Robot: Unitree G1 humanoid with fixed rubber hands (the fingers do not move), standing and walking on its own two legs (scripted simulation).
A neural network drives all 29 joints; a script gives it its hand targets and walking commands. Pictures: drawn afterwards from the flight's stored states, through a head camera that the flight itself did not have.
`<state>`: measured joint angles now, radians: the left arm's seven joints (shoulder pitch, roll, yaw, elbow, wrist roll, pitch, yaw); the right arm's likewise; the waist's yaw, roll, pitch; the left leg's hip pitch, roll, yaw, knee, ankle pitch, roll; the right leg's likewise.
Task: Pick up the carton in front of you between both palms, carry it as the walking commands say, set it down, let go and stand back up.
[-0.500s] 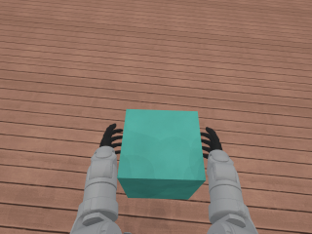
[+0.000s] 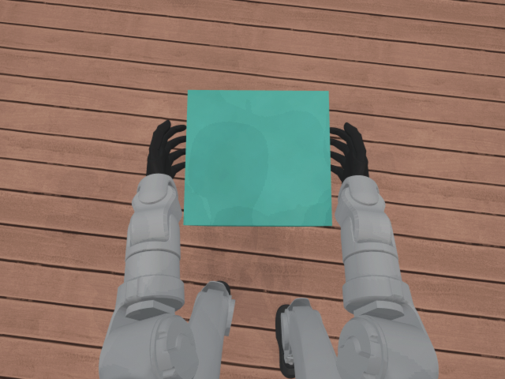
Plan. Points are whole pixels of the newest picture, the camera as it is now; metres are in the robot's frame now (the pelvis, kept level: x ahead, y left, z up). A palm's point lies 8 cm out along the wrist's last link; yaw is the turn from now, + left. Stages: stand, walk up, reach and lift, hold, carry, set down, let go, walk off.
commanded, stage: set down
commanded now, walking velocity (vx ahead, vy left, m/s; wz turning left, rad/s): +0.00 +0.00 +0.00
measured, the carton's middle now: (256, 171) +0.46 +0.04 -0.16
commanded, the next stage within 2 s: none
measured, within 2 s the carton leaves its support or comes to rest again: rests again in 1.36 s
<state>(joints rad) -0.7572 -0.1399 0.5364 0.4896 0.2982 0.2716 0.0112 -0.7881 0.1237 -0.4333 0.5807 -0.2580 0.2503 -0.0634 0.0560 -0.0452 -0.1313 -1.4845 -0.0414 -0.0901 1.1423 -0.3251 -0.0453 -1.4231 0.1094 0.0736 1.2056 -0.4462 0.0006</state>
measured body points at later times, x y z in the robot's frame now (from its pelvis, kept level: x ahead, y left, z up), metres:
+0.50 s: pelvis -0.03 +0.01 -0.13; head +0.28 +0.03 +0.20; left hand +0.45 +0.20 -0.24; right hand +0.51 -0.10 -0.24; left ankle +0.09 +0.14 -0.61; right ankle +0.04 -0.11 -0.61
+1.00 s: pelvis -0.04 +0.00 -0.22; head +0.34 +0.00 +0.02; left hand +0.48 +0.21 -0.39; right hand +0.56 -0.08 -0.40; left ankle +0.09 +0.14 -0.61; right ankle +0.04 -0.11 -0.61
